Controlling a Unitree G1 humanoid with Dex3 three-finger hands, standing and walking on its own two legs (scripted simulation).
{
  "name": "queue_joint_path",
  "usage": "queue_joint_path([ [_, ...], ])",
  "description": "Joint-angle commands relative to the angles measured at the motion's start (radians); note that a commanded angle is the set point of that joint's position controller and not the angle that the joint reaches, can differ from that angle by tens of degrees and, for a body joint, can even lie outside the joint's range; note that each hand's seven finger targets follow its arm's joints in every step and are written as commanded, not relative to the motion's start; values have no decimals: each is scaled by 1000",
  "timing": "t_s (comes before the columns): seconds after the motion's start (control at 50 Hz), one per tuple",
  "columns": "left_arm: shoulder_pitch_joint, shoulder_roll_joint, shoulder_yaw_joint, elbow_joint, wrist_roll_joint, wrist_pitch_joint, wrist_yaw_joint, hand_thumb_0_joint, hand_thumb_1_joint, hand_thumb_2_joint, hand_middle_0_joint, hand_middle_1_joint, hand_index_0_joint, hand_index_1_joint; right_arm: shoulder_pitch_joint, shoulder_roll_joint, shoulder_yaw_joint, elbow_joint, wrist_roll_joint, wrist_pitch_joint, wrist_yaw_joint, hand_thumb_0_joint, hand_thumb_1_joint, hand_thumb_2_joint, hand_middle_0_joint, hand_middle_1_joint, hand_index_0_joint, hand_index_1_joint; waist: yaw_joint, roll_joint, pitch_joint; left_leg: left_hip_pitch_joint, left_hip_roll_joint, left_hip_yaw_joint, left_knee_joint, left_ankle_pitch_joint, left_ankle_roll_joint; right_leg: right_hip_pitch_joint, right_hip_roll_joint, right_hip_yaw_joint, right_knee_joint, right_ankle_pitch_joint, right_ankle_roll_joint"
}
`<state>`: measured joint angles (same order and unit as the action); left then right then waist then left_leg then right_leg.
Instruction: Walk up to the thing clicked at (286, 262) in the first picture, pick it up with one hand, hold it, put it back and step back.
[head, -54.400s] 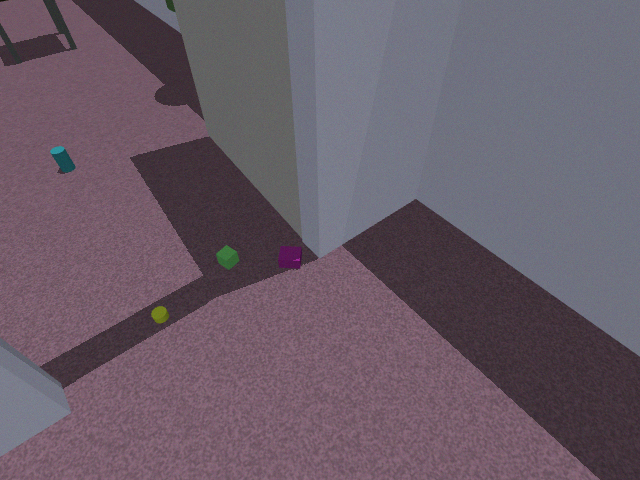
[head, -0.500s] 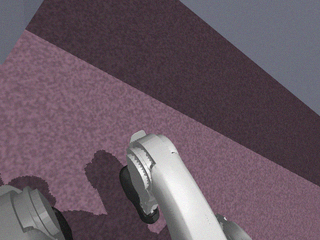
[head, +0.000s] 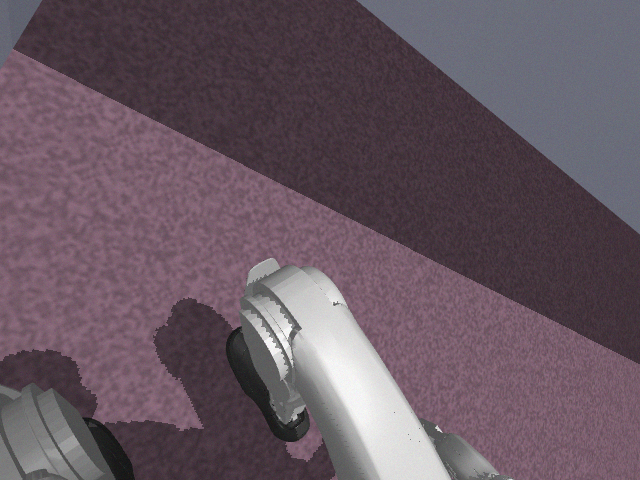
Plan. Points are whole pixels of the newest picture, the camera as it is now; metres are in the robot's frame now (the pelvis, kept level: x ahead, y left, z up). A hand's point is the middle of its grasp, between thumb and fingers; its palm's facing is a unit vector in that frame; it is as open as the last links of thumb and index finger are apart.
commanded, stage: rest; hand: left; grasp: from above
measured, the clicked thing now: out of the picture +0.52 +0.29 -0.27
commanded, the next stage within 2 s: open in 0.42 s
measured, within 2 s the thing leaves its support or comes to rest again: rests again in 0.64 s
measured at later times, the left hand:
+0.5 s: hand out of the picture +0.51 +0.28 -0.25, palm faces -0.46 -0.12 -0.88, open 10.1 cm
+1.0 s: hand out of the picture +0.52 +0.29 -0.25, palm faces -0.46 -0.12 -0.88, open 12.2 cm
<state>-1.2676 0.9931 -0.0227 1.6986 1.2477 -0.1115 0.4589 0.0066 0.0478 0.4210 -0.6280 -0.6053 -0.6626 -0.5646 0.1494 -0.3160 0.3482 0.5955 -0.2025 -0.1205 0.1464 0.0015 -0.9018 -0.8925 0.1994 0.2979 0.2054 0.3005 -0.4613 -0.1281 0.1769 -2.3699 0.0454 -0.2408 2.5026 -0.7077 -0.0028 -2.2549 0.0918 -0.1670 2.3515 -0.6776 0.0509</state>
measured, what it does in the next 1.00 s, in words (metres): stands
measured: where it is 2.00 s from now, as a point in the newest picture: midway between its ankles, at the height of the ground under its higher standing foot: (206, 450)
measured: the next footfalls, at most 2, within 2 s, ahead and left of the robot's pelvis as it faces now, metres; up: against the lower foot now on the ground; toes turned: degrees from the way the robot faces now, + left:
none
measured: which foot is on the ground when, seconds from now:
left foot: down 0.00-1.00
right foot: down 0.00-1.00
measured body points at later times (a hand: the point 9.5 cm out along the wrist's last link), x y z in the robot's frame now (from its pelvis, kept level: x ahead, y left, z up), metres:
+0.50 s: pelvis +0.00 +0.00 +0.00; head +0.31 +0.11 +0.31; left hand +0.53 +0.29 -0.20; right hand +0.02 -0.24 -0.05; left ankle +0.06 +0.13 -0.28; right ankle +0.11 -0.11 -0.28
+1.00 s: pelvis +0.00 +0.00 +0.00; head +0.31 +0.11 +0.31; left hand +0.54 +0.29 -0.20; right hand +0.02 -0.24 -0.05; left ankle +0.06 +0.13 -0.28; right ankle +0.11 -0.11 -0.28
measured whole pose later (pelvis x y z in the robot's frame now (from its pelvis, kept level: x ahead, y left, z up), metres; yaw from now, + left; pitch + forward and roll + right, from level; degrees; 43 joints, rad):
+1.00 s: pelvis +0.00 +0.00 +0.00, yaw -2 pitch +31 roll -15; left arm -1.28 1.07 -0.03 1.71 1.23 -0.12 0.48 0.00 -0.19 0.69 -0.31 -0.83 -0.34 -0.80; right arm 0.13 -0.33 0.40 0.58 -0.22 -0.14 0.15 0.00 -0.90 -0.89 0.20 0.30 0.21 0.30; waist -0.49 -0.15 0.22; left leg -2.37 0.05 -0.26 2.50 -0.71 0.00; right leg -2.24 0.10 -0.19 2.33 -0.67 0.06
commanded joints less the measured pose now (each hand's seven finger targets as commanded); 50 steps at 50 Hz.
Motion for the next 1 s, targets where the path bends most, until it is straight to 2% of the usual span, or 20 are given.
queue_joint_path([
  [0.0,-321,182,6,-142,-11,-8,53,0,561,588,-861,-696,-912,-642,226,-331,-88,25,4,-10,-13,0,-903,-898,200,300,200,300,-60,552,-674,489,20,84,-222,247,22,426,30,-98,-210,319,-70],
  [0.08,-321,202,7,-129,-3,-5,70,0,564,554,-841,-722,-904,-656,210,-331,-80,16,3,-9,-13,0,-901,-897,200,300,200,300,-59,582,-700,509,26,78,-231,253,18,448,34,-100,-209,329,-71],
  [0.16,-301,187,-2,-100,-12,3,69,0,548,588,-853,-696,-903,-644,211,-333,-76,16,-3,-14,-11,0,-902,-898,200,300,200,300,-76,555,-658,488,29,77,-229,236,20,446,37,-101,-217,319,-67],
  [0.2,-336,221,8,-165,-7,0,69,0,533,573,-833,-705,-886,-648,209,-338,-74,22,0,-17,-10,0,-902,-898,200,300,200,300,-68,607,-697,532,32,74,-223,283,16,449,31,-101,-210,352,-68],
  [0.24,-310,202,1,-147,-16,4,61,0,521,575,-829,-698,-880,-644,207,-340,-73,21,0,-20,-6,0,-903,-898,200,300,200,300,-74,588,-694,538,33,70,-211,307,17,442,31,-104,-206,366,-67],
  [0.28,-278,203,13,-91,-21,5,62,0,517,580,-823,-702,-874,-648,221,-344,-67,33,-2,-21,-4,0,-904,-899,200,300,200,300,-86,571,-648,495,32,68,-215,281,16,440,29,-106,-210,347,-69],
  [0.36,-327,231,9,-166,-22,-6,55,0,509,564,-816,-699,-868,-644,199,-347,-66,13,-2,-18,-6,0,-903,-899,200,300,200,300,-71,604,-679,522,36,65,-223,284,12,438,32,-109,-211,343,-71],
  [0.42,-284,215,-8,-122,-18,-8,59,0,498,565,-810,-698,-861,-644,194,-348,-62,13,-3,-16,-4,0,-903,-899,200,300,200,300,-78,572,-657,511,36,66,-223,272,17,461,36,-106,-214,345,-67],
  [0.46,-304,231,3,-131,-18,-12,64,0,505,587,-806,-717,-858,-661,201,-351,-59,19,-5,-15,-6,0,-901,-898,200,300,200,300,-80,597,-682,533,36,59,-226,291,13,457,35,-116,-207,356,-68],
  [0.5,-277,226,5,-85,-24,-12,64,0,504,577,-807,-707,-859,-652,216,-346,-51,38,-9,-14,-3,0,-901,-899,200,300,200,300,-93,573,-642,503,36,58,-222,264,16,445,32,-116,-216,335,-66],
  [0.52,-310,234,1,-151,-24,-17,65,0,424,573,-727,-684,-779,-639,204,-352,-56,27,-8,-13,-5,0,-893,-895,201,300,201,300,-87,589,-660,522,39,58,-221,279,16,445,34,-114,-215,348,-65],
  [0.58,-301,232,-12,-133,-21,-22,68,0,184,499,-490,-666,-539,-618,181,-350,-51,7,-11,-13,-7,0,-895,-896,201,301,201,301,-90,582,-650,516,41,59,-226,271,16,471,39,-112,-219,348,-66],
  [0.6,-309,243,-2,-155,-14,-21,69,0,104,530,-434,-707,-480,-658,189,-354,-52,13,-9,-17,-7,0,-896,-896,201,300,201,300,-81,603,-663,536,39,63,-216,295,16,459,34,-110,-215,367,-65],
  [0.64,-300,236,-2,-126,-24,-23,68,0,-43,558,-404,-735,-449,-687,200,-353,-51,27,-11,-18,-5,0,-895,-896,201,301,201,301,-93,586,-641,501,38,62,-216,270,16,456,34,-111,-217,349,-64],
  [0.72,-295,238,-6,-126,-23,-21,68,0,-137,638,-349,-781,-383,-745,193,-351,-49,10,-12,-19,-4,0,-897,-898,201,301,201,301,-95,563,-633,492,40,61,-222,257,18,471,37,-107,-227,343,-62],
  [0.76,-296,248,4,-128,-16,-15,69,0,-166,665,-327,-788,-357,-756,207,-339,-38,35,-11,-15,-3,0,-895,-897,201,300,201,300,-85,605,-663,529,42,54,-225,283,11,451,31,-116,-218,352,-65],
  [0.8,-273,219,-19,-97,-24,-17,68,0,-192,688,-308,-818,-338,-786,170,-355,-49,-4,-14,-15,-5,0,-897,-898,201,301,201,301,-99,569,-623,511,44,50,-231,262,15,449,40,-116,-222,336,-67],
  [0.88,-286,243,-7,-117,-22,-11,63,0,-257,739,-251,-866,-280,-836,188,-357,-49,12,-13,-15,-6,0,-896,-897,201,301,201,301,-88,568,-638,505,41,56,-222,269,17,448,36,-114,-223,344,-64],
  [0.94,-266,233,-13,-90,-30,-9,56,0,-299,771,-209,-913,-240,-880,193,-354,-44,18,-13,-12,-6,0,-895,-897,201,301,201,301,-97,561,-596,482,41,54,-235,225,16,441,37,-114,-229,307,-66],
  [0.98,-297,244,-12,-133,-28,-15,56,0,-321,789,-185,-942,-218,-907,191,-352,-41,11,-14,-9,-9,0,-894,-896,201,300,201,300,-99,567,-626,489,43,54,-232,235,17,461,36,-114,-232,322,-63],
])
